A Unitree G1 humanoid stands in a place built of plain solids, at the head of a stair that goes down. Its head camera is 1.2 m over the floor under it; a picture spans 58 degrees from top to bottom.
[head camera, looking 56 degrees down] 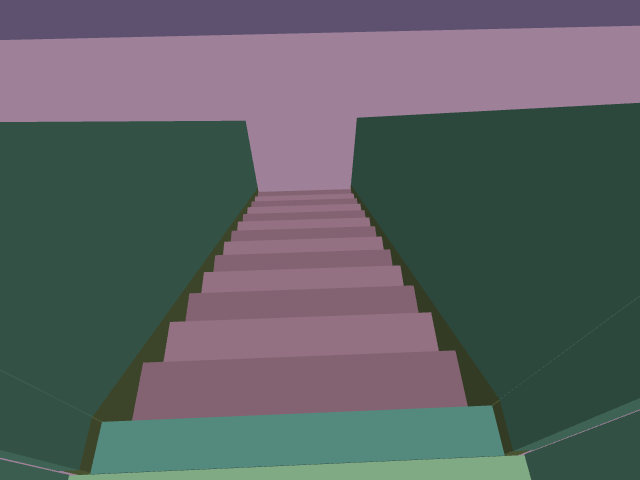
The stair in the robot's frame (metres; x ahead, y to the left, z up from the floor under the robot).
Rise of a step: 0.19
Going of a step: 0.22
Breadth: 1.03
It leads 2 degrees to the left of straight ahead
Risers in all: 14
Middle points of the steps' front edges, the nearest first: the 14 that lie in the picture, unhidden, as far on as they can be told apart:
0.26 0.06 0.00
0.48 0.06 -0.19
0.70 0.07 -0.37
0.92 0.08 -0.56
1.14 0.09 -0.75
1.36 0.10 -0.94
1.58 0.11 -1.13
1.80 0.12 -1.32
2.02 0.13 -1.50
2.24 0.13 -1.69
2.46 0.14 -1.88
2.68 0.15 -2.07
2.90 0.16 -2.26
3.12 0.17 -2.44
